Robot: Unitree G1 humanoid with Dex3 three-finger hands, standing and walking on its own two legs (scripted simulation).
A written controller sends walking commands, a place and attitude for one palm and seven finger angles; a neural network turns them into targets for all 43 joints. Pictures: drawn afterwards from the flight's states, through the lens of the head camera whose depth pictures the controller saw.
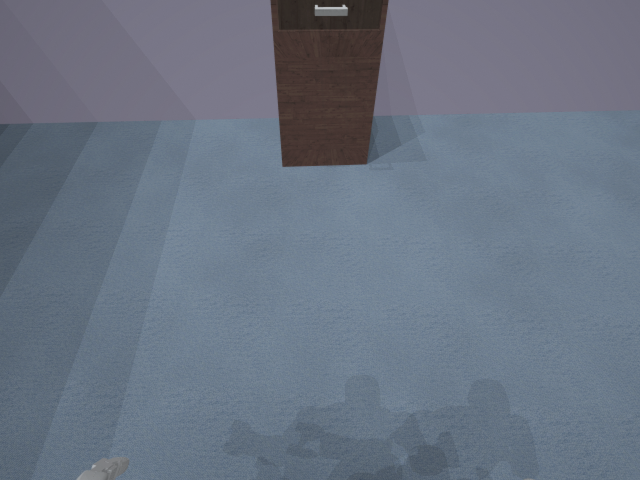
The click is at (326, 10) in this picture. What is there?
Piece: drawer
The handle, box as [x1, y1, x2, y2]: [315, 5, 347, 15]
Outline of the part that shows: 315,5 315,15 347,15 347,8 344,5 342,5 341,7 318,7 317,5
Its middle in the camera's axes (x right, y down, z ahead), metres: +0.03 -0.83 +1.40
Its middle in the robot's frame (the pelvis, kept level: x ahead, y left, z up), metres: +1.61 +0.04 -0.03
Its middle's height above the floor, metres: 0.74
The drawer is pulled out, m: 0.00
